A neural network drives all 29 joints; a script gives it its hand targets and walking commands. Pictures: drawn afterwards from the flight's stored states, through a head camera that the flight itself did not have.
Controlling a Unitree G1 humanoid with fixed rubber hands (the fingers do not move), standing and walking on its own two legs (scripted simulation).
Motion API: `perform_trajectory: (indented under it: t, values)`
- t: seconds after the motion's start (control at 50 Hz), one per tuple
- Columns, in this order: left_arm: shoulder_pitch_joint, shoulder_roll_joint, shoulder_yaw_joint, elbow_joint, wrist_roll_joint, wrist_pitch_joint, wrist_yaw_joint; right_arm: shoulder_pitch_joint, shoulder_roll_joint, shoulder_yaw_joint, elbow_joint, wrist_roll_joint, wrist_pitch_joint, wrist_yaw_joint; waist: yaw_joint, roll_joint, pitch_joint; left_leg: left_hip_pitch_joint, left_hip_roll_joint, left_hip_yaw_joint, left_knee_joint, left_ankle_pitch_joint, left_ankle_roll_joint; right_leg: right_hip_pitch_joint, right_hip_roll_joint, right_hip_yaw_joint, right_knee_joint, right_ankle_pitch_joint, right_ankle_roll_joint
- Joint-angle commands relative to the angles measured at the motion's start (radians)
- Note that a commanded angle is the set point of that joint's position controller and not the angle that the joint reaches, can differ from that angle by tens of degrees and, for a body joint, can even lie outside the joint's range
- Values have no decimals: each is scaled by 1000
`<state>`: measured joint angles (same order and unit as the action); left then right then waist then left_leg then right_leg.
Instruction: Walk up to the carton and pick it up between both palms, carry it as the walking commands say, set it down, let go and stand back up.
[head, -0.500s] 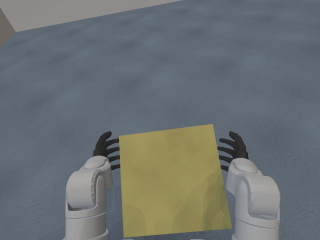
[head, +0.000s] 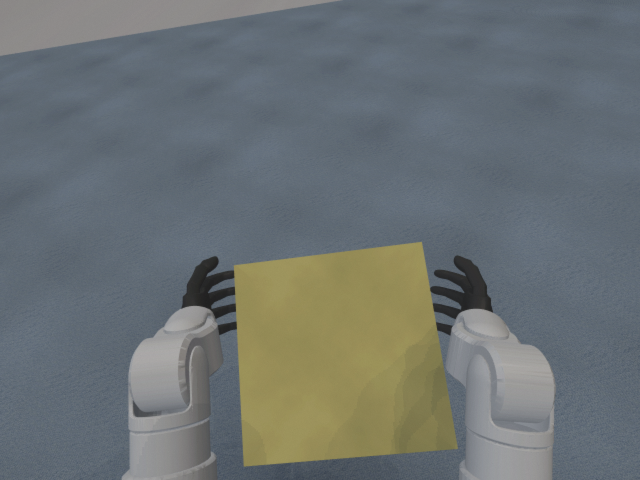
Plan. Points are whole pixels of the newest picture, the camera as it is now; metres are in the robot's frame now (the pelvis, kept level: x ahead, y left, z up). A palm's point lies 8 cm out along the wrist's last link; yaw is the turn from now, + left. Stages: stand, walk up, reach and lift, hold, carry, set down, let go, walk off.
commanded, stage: carry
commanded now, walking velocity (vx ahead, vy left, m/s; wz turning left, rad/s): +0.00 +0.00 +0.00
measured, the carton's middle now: (340, 347) +0.29 -0.01 +0.01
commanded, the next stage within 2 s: none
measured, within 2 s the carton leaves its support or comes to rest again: neither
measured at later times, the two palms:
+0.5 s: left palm (368, 410) +0.17 -0.04 +0.11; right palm out of the picture +0.16 -0.34 +0.10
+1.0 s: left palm out of the picture +0.09 -0.18 +0.07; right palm out of the picture +0.08 -0.49 +0.05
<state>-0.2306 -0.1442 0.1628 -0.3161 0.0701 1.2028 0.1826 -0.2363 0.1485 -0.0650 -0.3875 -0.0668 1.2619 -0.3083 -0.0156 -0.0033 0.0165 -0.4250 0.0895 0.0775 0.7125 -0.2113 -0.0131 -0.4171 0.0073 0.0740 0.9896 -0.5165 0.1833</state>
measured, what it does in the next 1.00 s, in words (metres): steps to the right: left foot, then right foot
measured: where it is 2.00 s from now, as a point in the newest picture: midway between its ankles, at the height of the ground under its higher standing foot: outside the picture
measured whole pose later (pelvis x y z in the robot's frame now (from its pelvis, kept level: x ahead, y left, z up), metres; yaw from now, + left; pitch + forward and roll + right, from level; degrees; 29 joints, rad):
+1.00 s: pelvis -0.19 -0.33 +0.02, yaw -1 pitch -3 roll +4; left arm -0.21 -0.14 0.16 0.07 0.19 0.89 0.10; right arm -0.18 0.14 -0.13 0.00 -0.17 0.96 -0.14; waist 0.00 -0.01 -0.01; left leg -0.46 0.03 0.07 0.83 -0.41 0.03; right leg -0.39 0.05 -0.05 0.82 -0.40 0.01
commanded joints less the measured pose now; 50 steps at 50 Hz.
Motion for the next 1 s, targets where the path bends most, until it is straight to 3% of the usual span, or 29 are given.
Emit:
perform_trajectory:
  t: [0.0, 0.04, 0.08, 0.14, 0.16, 0.18, 0.2, 0.24, 0.26, 0.3, 0.34, 0.38, 0.44, 0.46, 0.48, 0.5, 0.54, 0.6, 0.64, 0.68, 0.74, 0.76, 0.78, 0.82, 0.86, 0.9, 0.92, 0.94, 0.98]
  values:
    - [-408, -868, -566, -76, -300, 7, -223, -449, 979, 614, -32, 341, -30, 290, 65, -311, -247, -227, -97, -69, 275, -307, -15, 367, -189, 247, -720, 673, -6]
    - [-402, -885, -592, -68, -320, 3, -227, -493, 1000, 665, -57, 379, -34, 300, 48, -333, -279, -145, -104, -182, 385, -336, -26, 173, -281, 391, -760, 519, 31]
    - [-519, -949, -584, -156, -327, -17, -235, -682, 1052, 698, -193, 425, -55, 310, 37, -415, -216, 44, -140, -12, 385, -324, -22, -8, -168, 216, -861, 417, 251]
    - [-564, -991, -603, -194, -324, -47, -239, -556, 1075, 681, -171, 432, -65, 316, -55, -495, -364, 390, -161, 315, -106, -503, 52, 84, 25, -149, -531, 1327, 599]
    - [-505, -921, -551, 0, -246, -75, -247, -496, 968, 583, -3, 360, -89, 336, -77, -112, -457, 299, -40, 205, -463, -277, 161, 289, 92, -181, 41, 1199, 493]
    - [-470, -962, -599, -51, -287, -88, -259, -523, 1044, 620, -46, 383, -112, 347, -33, 487, -515, 156, 283, -336, -327, 196, 266, 211, -2, 87, 628, -98, 139]
    - [-485, -1010, -670, -270, -380, -90, -254, -545, 1119, 700, -253, 448, -118, 337, 26, 225, -496, 68, 202, -336, -234, 270, 227, 122, -28, 243, 397, -266, -62]
    - [-505, -935, -651, -279, -342, -67, -227, -512, 1057, 660, -167, 400, -80, 331, 42, 211, -393, -143, 194, -264, -275, -27, 176, 190, -44, 138, 104, -145, -161]
    - [-506, -914, -632, -206, -328, -47, -231, -496, 1031, 638, -101, 374, -70, 325, 63, 183, -367, -141, 97, -172, -143, -56, 106, 268, -88, 123, -295, 12, -151]
    - [-409, -869, -576, -49, -285, -30, -232, -429, 963, 603, 6, 325, -67, 313, 62, -269, -297, -209, -101, -68, 196, -265, 16, 408, -187, 223, -724, 642, -43]
    - [-395, -842, -559, 56, -261, -65, -245, -433, 932, 580, 102, 306, -103, 328, 40, -280, -324, -137, -99, -166, 308, -309, -7, 229, -287, 349, -732, 569, -17]
    - [-543, -976, -621, -135, -323, -83, -254, -645, 1049, 675, -128, 400, -127, 335, 32, -327, -258, 56, -137, 1, 288, -295, -5, 39, -162, 155, -848, 457, 226]
    - [-528, -951, -580, -6, -265, -113, -258, -531, 1001, 610, -3, 351, -140, 349, -42, -440, -400, 368, -166, 304, -151, -465, 74, 111, 16, -150, -580, 1180, 549]
    - [-502, -947, -584, 50, -234, -141, -262, -498, 970, 573, 43, 340, -165, 365, -67, -118, -483, 326, -61, 194, -471, -248, 175, 275, 82, -181, -82, 1105, 472]
    - [-486, -999, -645, -37, -290, -151, -271, -537, 1046, 618, -35, 385, -185, 370, -20, 468, -553, 166, 272, -323, -348, 185, 264, 238, -4, 46, 438, -31, 126]
    - [-492, -1033, -710, -247, -383, -145, -265, -540, 1113, 696, -244, 451, -182, 355, 30, 241, -535, 84, 206, -309, -276, 196, 240, 150, -17, 169, 272, -178, -58]
    - [-500, -958, -676, -235, -333, -104, -244, -511, 1055, 655, -137, 384, -128, 349, 45, 220, -380, -175, 174, -243, -312, -173, 181, 247, -34, 85, -24, -74, -153]
    - [-383, -800, -508, 161, -200, -129, -261, -410, 876, 507, 204, 234, -168, 360, 58, -252, -290, -226, -102, -74, 168, -275, 28, 374, -224, 240, -722, 501, -65]
    - [-429, -712, -375, 398, -102, -228, -280, -482, 753, 355, 442, 150, -275, 372, 35, -202, -290, -146, -90, -140, 262, -277, 14, 181, -284, 343, -772, 320, -62]
    - [-554, -992, -612, -68, -285, -248, -286, -651, 1009, 642, -57, 351, -291, 374, 32, -290, -244, 43, -139, 41, 244, -276, 7, 20, -153, 118, -882, 326, 209]
    - [-526, -1006, -626, 40, -241, -244, -280, -550, 1009, 632, 17, 318, -274, 374, -39, -378, -413, 358, -154, 281, -213, -422, 100, 140, 8, -167, -561, 1136, 501]
    - [-510, -990, -629, 80, -219, -266, -282, -529, 972, 592, 59, 306, -294, 385, -54, -19, -493, 318, -44, 146, -488, -173, 188, 282, 71, -197, -80, 978, 416]
    - [-514, -1005, -675, 5, -270, -275, -290, -564, 1007, 609, 6, 338, -314, 392, -3, 452, -562, 187, 271, -348, -358, 194, 262, 218, -19, 31, 335, -16, 89]
    - [-557, -999, -719, -287, -351, -233, -261, -609, 1059, 700, -248, 416, -266, 365, 29, 239, -472, -61, 211, -317, -330, -107, 236, 172, 9, 93, 212, -126, -108]
    - [-428, -787, -493, 237, -155, -230, -279, -483, 836, 459, 285, 184, -265, 386, 85, 143, -399, -151, 62, -122, -80, -173, 101, 334, -109, 100, -492, 102, -140]
    - [-380, -776, -462, 329, -120, -272, -288, -424, 807, 453, 343, 152, -320, 397, 57, -257, -314, -232, -94, -76, 163, -273, 50, 404, -222, 210, -683, 513, -85]
    - [-339, -682, -362, 584, -28, -327, -308, -370, 684, 314, 608, 44, -371, 415, 44, -268, -338, -193, -92, -114, 203, -295, 38, 301, -301, 295, -711, 485, -92]
    - [-427, -851, -511, 304, -136, -356, -317, -511, 845, 490, 310, 167, -398, 424, 43, -230, -300, -139, -88, -113, 236, -292, 27, 207, -289, 320, -757, 343, -62]
    - [-499, -911, -530, 350, -138, -397, -337, -601, 878, 531, 309, 165, -446, 445, 52, -256, -253, 5, -119, 34, 218, -288, 23, 113, -188, 136, -826, 423, 162]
